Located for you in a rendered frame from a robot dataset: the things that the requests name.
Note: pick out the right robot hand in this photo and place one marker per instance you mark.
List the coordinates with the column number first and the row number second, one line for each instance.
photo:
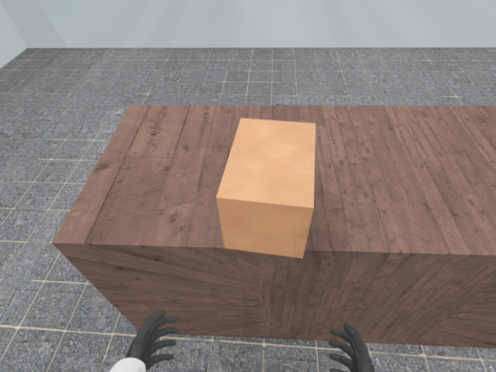
column 361, row 361

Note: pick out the left robot hand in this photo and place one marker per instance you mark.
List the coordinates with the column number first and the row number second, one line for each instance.
column 144, row 345

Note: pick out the carton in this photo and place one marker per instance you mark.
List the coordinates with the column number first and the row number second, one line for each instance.
column 266, row 195

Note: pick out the pedestal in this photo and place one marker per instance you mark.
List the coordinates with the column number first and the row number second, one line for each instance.
column 401, row 245

